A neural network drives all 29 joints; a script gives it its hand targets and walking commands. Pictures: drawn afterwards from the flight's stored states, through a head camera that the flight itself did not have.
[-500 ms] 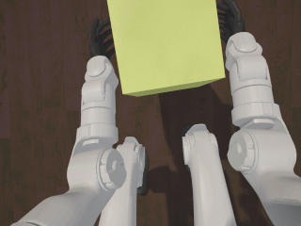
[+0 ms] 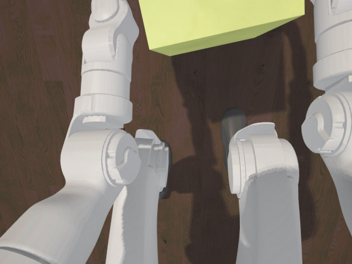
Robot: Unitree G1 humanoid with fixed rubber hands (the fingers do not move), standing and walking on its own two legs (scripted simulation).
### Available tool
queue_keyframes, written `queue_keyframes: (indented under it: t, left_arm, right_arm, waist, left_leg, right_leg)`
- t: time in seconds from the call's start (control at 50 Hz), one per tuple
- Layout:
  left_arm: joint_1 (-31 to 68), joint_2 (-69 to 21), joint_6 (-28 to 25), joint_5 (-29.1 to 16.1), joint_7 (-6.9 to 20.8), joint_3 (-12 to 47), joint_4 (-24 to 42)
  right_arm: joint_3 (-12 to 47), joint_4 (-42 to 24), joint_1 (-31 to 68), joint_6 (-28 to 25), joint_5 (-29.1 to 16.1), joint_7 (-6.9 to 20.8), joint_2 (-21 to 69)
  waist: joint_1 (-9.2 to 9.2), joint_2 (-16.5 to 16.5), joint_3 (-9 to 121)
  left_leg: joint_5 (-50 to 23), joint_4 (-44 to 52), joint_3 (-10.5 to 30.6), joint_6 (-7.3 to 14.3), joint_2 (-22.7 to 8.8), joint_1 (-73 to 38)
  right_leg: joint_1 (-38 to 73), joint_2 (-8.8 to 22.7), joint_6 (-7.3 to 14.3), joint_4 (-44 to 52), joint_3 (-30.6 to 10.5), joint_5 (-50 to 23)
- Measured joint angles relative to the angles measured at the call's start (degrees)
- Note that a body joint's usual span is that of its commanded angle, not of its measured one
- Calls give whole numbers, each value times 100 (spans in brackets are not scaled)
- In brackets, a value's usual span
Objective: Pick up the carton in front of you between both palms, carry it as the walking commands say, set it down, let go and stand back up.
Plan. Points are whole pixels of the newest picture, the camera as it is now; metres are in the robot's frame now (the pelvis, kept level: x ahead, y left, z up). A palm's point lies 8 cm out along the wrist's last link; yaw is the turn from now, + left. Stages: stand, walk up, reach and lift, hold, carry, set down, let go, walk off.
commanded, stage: set down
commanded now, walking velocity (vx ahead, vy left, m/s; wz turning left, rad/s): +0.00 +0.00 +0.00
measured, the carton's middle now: out of the picture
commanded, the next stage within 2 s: none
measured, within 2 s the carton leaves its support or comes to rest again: rests again in 0.48 s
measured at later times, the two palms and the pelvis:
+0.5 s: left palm (118, 4) +0.54 +0.05 -0.20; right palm out of the picture +0.54 -0.26 -0.20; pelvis -0.01 +0.00 -0.03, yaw +1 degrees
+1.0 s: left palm (116, 6) +0.54 +0.06 -0.21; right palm out of the picture +0.54 -0.26 -0.21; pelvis -0.02 +0.00 -0.04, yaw +1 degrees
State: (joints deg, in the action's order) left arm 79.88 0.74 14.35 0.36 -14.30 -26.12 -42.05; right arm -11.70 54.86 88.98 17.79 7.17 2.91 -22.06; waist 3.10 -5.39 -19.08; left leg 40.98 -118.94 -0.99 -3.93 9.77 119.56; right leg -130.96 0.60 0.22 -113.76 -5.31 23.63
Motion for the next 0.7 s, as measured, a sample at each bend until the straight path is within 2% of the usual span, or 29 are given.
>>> queue_keyframes:
  t: [0.1,0.18,0.38,0.52,0.58,0.7]
  left_arm:
    - [193,138,4,-327,-161,403,-91]
    - [234,231,-36,-433,-184,559,-194]
    - [394,212,-10,-211,40,449,-612]
    - [518,351,-46,-327,77,573,-746]
    - [580,424,-56,-390,164,609,-813]
    - [740,449,-80,-218,356,506,-987]
  right_arm:
    - [208,101,148,-38,-375,21,-269]
    - [213,262,289,-62,-455,29,-307]
    - [26,752,351,-200,-282,166,-393]
    - [93,899,493,-274,-396,256,-473]
    - [73,998,586,-283,-381,286,-496]
    - [-78,1122,680,-322,-269,406,-559]
  waist:
    - [36,74,-417]
    - [56,87,-486]
    - [65,62,-480]
    - [95,52,-803]
    - [99,58,-891]
    - [75,66,-1011]
  left_leg:
    - [113,-307,93,-50,104,-38]
    - [149,-449,124,-59,137,-14]
    - [48,-578,87,-37,217,104]
    - [-16,-660,133,-98,296,74]
    - [-34,-709,150,-120,311,60]
    - [-70,-779,163,-139,329,49]
  right_leg:
    - [56,112,52,-296,92,134]
    - [51,144,58,-410,124,162]
    - [-7,201,23,-521,80,104]
    - [56,280,72,-606,118,76]
    - [76,295,94,-645,135,54]
    - [97,311,120,-700,153,11]
